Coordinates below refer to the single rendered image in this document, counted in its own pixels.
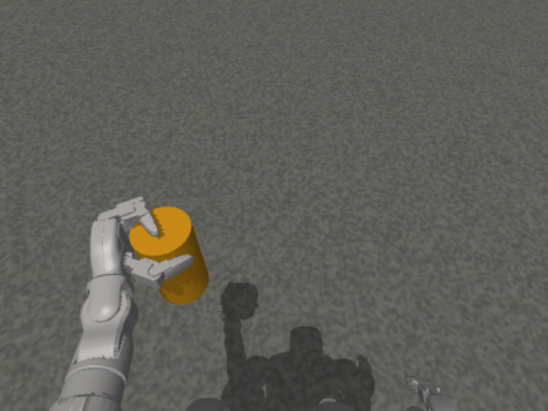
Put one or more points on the can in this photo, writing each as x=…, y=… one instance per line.
x=176, y=238

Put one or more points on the right robot hand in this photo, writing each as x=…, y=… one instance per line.
x=429, y=394

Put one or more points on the left robot arm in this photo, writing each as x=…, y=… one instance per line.
x=98, y=373

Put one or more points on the left robot hand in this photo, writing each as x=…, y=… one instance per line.
x=111, y=251

